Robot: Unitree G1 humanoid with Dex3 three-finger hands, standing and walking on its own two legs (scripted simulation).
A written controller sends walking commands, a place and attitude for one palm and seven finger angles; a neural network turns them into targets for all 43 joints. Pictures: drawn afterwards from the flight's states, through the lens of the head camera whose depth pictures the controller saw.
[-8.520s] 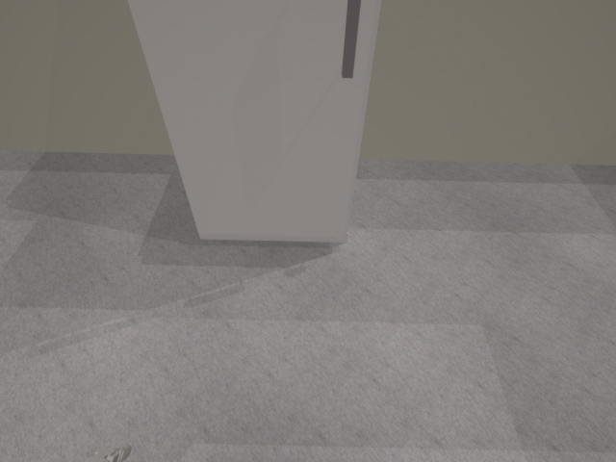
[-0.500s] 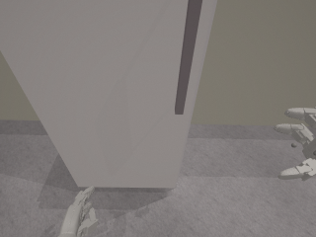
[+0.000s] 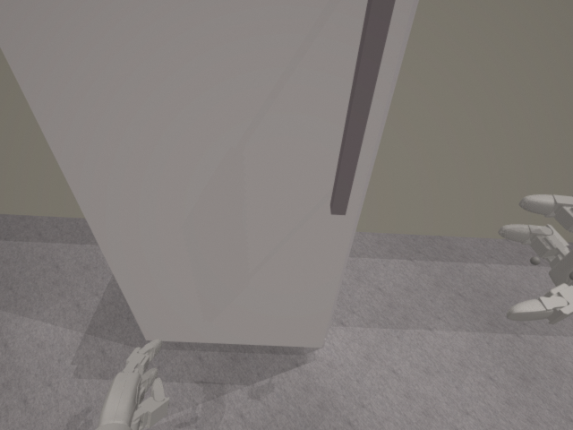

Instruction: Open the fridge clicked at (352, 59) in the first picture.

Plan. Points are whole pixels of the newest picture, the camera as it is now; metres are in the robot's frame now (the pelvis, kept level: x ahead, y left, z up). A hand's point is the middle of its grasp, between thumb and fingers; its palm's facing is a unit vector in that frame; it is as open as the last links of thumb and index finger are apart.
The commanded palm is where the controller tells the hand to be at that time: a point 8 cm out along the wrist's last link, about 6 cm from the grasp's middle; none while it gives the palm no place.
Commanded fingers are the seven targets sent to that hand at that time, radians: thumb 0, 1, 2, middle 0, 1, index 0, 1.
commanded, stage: raise the hand to about handle height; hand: right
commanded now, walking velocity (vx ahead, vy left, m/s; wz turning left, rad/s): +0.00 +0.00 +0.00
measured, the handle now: (357, 97) +0.53 -0.09 +0.24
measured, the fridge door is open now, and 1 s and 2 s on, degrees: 0 0 0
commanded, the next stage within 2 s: move the hooked fingers beside the handle in 0.04 s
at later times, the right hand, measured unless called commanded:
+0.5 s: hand (497, 236) +0.31 -0.25 +0.17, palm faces +0.05 +1.00 -0.01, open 14.0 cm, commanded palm +0.29 -0.29 +0.17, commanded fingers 0.00 0.50 -0.30 0.30 1.20 0.30 1.20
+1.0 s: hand (447, 200) +0.38 -0.21 +0.17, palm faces +0.03 +1.00 +0.01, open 14.0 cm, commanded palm +0.36 -0.26 +0.17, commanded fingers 0.00 0.50 -0.30 0.30 1.20 0.30 1.20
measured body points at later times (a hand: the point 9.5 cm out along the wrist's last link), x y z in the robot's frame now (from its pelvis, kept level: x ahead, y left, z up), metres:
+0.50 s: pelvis +0.00 +0.00 +0.00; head -0.02 +0.01 +0.45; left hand +0.18 +0.23 -0.07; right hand +0.30 -0.30 +0.18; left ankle -0.02 +0.12 -0.74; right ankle +0.05 -0.12 -0.74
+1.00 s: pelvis +0.00 +0.00 +0.00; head +0.00 +0.00 +0.45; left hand +0.15 +0.25 -0.09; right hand +0.37 -0.27 +0.17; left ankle -0.02 +0.12 -0.74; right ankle +0.05 -0.12 -0.74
